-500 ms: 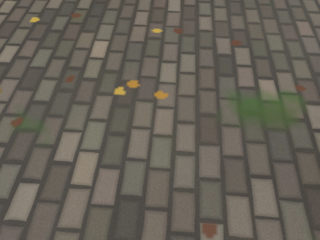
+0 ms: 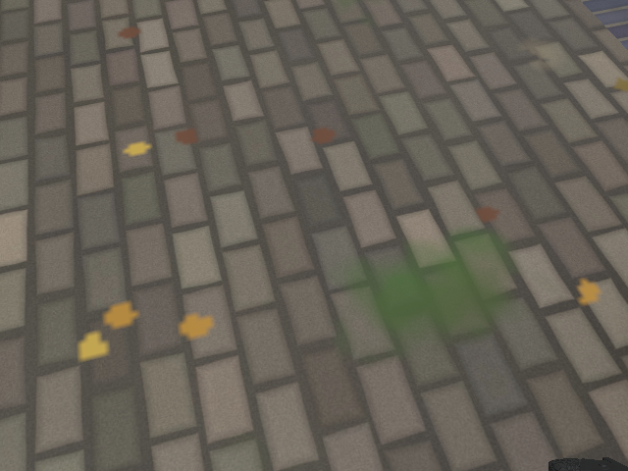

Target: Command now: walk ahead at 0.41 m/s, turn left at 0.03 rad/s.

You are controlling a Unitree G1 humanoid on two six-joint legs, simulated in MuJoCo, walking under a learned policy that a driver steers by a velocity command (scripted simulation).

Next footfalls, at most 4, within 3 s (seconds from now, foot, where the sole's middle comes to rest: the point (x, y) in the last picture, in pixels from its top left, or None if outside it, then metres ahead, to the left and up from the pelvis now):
0.26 right None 0.31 -0.10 -0.76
0.64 left None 0.19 0.16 -0.76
1.16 right None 0.26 -0.08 -0.76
1.80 left None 0.23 0.15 -0.76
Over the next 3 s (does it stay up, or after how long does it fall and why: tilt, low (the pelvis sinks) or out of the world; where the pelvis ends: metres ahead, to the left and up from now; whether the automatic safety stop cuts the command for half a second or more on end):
stays up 0.98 0.16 -0.01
